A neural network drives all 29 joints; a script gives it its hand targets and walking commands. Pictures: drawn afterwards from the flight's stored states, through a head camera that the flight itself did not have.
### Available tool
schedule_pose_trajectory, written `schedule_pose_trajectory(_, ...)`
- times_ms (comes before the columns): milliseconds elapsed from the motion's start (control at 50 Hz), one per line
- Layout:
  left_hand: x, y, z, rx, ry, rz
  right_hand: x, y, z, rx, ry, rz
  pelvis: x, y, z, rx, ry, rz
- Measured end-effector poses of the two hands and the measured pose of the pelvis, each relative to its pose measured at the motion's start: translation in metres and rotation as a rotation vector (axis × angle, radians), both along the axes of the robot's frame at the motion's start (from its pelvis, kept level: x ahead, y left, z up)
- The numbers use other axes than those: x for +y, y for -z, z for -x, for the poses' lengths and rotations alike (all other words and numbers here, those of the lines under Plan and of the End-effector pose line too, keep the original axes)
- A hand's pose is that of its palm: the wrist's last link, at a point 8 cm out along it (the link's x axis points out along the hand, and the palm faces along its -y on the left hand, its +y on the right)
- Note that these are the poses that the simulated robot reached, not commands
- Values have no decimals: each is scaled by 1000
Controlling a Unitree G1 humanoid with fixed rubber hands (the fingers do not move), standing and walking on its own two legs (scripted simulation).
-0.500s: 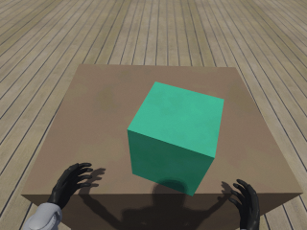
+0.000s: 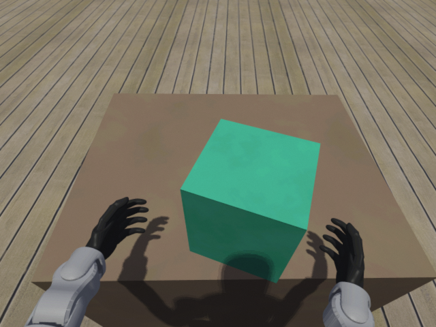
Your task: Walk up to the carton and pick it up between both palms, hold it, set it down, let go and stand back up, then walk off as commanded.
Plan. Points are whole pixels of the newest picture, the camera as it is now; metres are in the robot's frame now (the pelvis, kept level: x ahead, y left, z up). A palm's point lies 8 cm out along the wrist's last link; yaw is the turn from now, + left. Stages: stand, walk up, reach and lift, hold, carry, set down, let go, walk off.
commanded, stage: reach and lift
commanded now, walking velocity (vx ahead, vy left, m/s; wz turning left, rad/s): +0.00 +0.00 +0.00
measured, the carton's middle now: (249, 202) +0.38 -0.04 -0.01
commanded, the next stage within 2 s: none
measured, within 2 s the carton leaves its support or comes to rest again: neither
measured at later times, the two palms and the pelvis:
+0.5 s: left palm (122, 185) +0.33 +0.19 +0.11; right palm (348, 223) +0.28 -0.18 +0.09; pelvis -0.01 +0.00 +0.00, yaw +0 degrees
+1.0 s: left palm (139, 147) +0.39 +0.17 +0.14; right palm (353, 185) +0.33 -0.20 +0.12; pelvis +0.00 +0.00 +0.00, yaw +0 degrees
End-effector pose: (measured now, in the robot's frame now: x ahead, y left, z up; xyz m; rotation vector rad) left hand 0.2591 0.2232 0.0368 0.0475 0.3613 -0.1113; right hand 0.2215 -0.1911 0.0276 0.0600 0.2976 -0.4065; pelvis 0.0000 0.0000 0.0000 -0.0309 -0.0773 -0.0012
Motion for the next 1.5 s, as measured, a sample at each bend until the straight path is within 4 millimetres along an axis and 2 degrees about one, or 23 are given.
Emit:
schedule_pose_trajectory(100, -3, -10, -12, -22, 0, 7, 3, -12, -11, -15, -25, 5, 0, 0, 3, -3, 0, 0)
schedule_pose_trajectory(300, -13, -46, -43, -86, 29, 27, 11, -38, -36, -27, -80, 19, 1, -1, 10, -6, 0, 1)
schedule_pose_trajectory(440, -24, -63, -62, -82, 57, 23, 11, -55, -52, -38, -91, 25, 0, -2, 11, -2, 1, 0)
schedule_pose_trajectory(700, -41, -78, -104, -67, 90, -23, -5, -74, -80, -66, -65, 30, -2, -4, 2, 19, 2, -2)
schedule_pose_trajectory(880, -45, -88, -121, -85, 96, -33, -5, -86, -98, -94, -76, 26, -2, -4, -3, 30, 2, -3)
schedule_pose_trajectory(1100, -54, -106, -148, -101, 108, -24, -5, -102, -119, -96, -81, 51, -1, -5, 1, 37, 3, -1)
schedule_pose_trajectory(1240, -56, -101, -156, -82, 99, -45, -8, -89, -119, -37, -69, 37, 1, -5, 4, 45, 3, 2)
schedule_pose_trajectory(1420, -56, -74, -153, -76, 71, -29, -14, -74, -115, -57, -57, 29, 0, -5, 10, 80, 4, 0)
schedule_pose_trajectory(1500, -59, -58, -150, -66, 58, -7, -19, -58, -112, -21, -43, 37, -1, -4, 12, 98, 5, -2)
